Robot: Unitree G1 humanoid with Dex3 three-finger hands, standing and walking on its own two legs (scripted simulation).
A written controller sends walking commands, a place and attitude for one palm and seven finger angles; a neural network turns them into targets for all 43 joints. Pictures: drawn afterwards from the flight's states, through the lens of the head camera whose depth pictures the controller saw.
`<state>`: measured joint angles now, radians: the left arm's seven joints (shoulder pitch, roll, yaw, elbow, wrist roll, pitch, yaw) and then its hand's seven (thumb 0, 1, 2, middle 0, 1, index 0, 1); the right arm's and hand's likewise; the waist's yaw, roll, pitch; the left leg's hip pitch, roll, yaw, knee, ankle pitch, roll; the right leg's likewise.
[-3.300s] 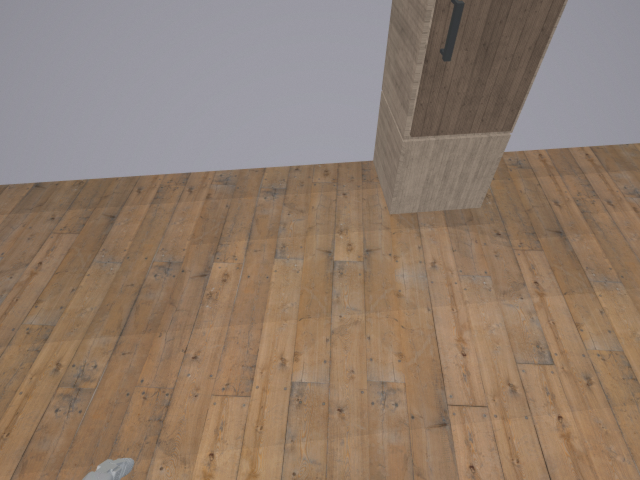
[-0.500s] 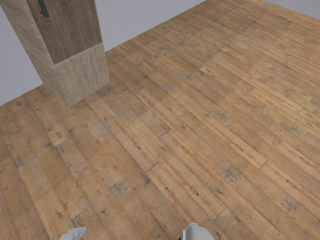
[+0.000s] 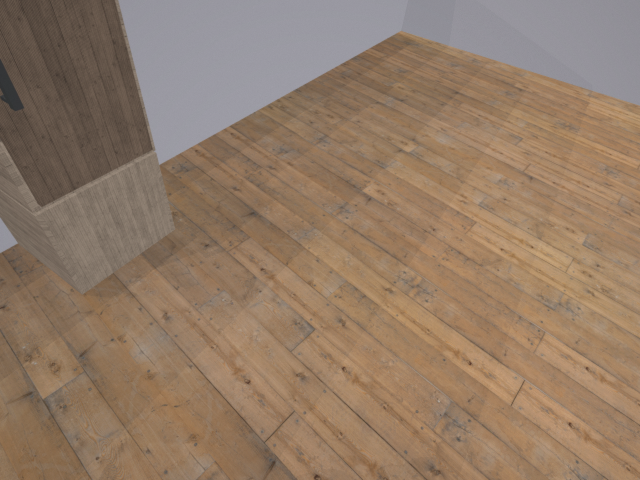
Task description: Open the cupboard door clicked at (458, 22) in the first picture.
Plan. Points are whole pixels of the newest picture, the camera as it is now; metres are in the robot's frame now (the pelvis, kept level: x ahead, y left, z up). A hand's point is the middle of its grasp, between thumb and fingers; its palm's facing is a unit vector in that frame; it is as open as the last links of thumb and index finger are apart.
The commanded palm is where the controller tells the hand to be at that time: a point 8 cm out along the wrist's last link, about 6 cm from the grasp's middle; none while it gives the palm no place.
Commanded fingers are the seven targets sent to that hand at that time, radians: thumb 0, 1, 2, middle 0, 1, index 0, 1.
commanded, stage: walk to a spot facing it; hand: left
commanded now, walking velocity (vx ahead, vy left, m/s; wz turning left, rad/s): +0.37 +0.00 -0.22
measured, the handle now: out of the picture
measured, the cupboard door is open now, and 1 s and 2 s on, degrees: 0 0 0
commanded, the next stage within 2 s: turn to face it in 1.16 s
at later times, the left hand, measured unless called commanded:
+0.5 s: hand (235, 377) +0.31 +0.15 -0.17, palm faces -0.18 -0.97 -0.17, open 7.3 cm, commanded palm none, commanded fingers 0.00 0.90 0.90 -0.20 -0.30 -0.20 -0.30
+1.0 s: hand (253, 320) +0.44 +0.14 -0.18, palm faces -0.06 -0.99 -0.12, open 7.3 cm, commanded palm none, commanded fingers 0.00 0.90 0.90 -0.20 -0.30 -0.20 -0.30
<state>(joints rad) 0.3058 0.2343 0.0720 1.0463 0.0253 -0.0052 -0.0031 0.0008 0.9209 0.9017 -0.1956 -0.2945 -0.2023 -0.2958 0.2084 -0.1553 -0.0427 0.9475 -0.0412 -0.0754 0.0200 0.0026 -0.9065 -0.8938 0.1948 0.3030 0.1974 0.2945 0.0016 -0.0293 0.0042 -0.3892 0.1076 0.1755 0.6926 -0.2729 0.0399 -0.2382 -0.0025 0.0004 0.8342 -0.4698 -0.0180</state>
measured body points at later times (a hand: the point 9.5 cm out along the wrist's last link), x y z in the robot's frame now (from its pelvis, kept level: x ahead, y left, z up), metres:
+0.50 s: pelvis +0.22 -0.02 +0.01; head +0.26 -0.02 +0.45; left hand +0.32 +0.20 -0.15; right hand +0.03 -0.17 -0.13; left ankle +0.07 +0.09 -0.72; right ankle +0.31 -0.14 -0.70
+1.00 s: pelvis +0.46 -0.03 +0.00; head +0.47 +0.00 +0.45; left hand +0.44 +0.19 -0.17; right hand +0.54 -0.30 -0.12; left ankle +0.59 +0.05 -0.72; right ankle +0.32 -0.14 -0.71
